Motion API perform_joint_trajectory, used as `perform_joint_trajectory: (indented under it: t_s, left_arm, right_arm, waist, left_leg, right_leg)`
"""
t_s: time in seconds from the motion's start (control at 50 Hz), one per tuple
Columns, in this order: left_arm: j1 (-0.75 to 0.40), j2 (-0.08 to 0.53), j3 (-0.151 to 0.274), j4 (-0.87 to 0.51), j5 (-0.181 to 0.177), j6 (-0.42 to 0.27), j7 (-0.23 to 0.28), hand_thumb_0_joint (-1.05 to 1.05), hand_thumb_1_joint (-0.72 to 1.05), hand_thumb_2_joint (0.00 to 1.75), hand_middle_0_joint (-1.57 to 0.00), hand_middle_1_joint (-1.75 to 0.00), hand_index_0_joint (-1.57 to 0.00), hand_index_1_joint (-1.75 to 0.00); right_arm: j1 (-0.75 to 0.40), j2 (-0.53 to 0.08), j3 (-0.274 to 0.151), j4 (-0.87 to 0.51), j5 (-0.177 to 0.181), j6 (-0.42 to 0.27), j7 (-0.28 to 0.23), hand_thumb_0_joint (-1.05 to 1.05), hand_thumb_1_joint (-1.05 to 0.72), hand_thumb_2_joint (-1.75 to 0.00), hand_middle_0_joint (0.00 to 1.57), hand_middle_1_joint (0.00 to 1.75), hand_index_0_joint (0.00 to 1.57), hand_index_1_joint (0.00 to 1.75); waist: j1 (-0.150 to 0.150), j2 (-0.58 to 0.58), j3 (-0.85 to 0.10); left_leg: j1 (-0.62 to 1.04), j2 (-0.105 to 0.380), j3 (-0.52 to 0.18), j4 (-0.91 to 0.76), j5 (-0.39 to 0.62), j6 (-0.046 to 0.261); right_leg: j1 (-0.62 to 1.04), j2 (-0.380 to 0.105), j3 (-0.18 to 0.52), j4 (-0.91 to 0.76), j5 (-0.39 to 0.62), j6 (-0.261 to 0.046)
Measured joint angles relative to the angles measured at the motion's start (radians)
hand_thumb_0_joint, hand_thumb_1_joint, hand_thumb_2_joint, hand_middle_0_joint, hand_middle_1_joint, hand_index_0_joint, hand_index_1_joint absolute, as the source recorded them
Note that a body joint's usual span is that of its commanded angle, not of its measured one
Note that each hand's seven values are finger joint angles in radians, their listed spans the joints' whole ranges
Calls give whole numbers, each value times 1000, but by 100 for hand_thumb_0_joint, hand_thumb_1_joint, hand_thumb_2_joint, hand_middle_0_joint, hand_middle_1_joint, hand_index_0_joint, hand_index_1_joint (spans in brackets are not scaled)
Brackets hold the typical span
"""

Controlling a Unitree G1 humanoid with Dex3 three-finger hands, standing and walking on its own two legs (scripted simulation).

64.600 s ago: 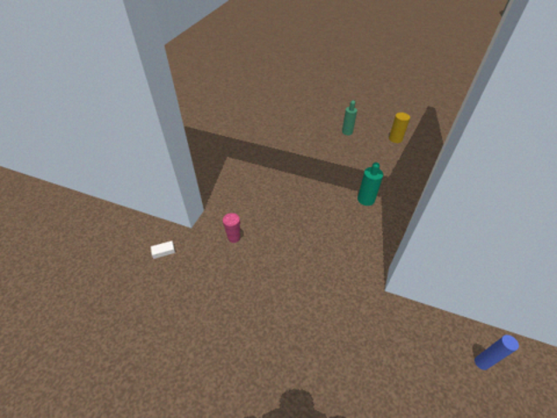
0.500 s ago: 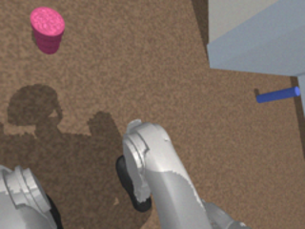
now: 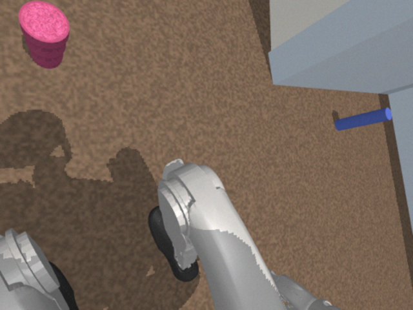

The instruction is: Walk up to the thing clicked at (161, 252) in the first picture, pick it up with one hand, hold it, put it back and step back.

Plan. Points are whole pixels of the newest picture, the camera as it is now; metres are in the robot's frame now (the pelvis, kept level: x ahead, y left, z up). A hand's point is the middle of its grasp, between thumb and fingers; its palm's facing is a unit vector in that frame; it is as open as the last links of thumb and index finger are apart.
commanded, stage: open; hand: left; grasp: from above
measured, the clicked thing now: out of the picture +0.44 +0.37 -0.30
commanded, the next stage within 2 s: withdraw in 0.78 s
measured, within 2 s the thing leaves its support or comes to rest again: neither
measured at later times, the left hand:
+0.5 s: hand out of the picture +0.43 +0.36 -0.25, palm faces -0.35 -0.27 -0.89, open 12.3 cm
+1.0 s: hand out of the picture +0.44 +0.36 -0.25, palm faces -0.35 -0.27 -0.90, open 13.5 cm
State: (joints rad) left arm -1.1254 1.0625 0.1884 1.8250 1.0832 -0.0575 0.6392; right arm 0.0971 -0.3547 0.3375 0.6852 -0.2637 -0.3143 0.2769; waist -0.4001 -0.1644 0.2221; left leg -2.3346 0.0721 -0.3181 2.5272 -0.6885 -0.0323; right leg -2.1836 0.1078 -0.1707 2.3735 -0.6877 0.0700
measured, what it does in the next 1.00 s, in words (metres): stands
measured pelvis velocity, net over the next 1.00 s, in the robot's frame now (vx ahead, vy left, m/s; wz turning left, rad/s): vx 0.00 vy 0.00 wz -0.01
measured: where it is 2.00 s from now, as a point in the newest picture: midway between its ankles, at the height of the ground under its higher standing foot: (128, 285)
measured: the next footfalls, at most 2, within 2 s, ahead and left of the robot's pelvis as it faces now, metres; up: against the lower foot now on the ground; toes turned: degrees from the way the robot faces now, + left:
none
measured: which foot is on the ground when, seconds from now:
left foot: down 0.00-1.00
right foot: down 0.00-1.00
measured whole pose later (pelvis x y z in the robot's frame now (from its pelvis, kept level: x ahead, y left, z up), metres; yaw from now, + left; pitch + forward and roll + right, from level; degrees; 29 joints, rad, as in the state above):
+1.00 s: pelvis +0.00 +0.00 +0.01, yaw +0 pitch +26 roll -15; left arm -1.12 1.08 0.18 1.78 1.07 -0.04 0.62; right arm 0.10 -0.36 0.35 0.66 -0.26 -0.32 0.28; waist -0.41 -0.18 0.24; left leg -2.32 0.07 -0.32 2.51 -0.68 -0.03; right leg -2.16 0.11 -0.18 2.34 -0.68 0.07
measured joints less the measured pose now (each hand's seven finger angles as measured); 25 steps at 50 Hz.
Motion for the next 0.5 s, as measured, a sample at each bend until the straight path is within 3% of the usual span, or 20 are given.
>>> perform_joint_trajectory:
  t_s: [0.22,0.5]
  left_arm:
    - [-8,9,-2,-14,-1,13,6,0,2,52,-59,-53,-58,-53]
    - [-2,15,-10,-15,-8,15,-8,0,-22,74,-38,-72,-37,-72]
  right_arm:
    - [-5,-3,2,-4,0,-4,0,1,-90,-89,20,30,20,30]
    - [-7,-6,8,-15,4,-6,3,1,-90,-89,20,30,20,30]
  waist:
    - [-4,-12,5]
    - [-4,-9,3]
  left_leg:
    - [1,-2,-4,-4,3,3]
    - [5,-3,-4,-13,6,5]
  right_leg:
    - [8,-1,-5,-10,2,0]
    - [16,-3,-7,-21,4,0]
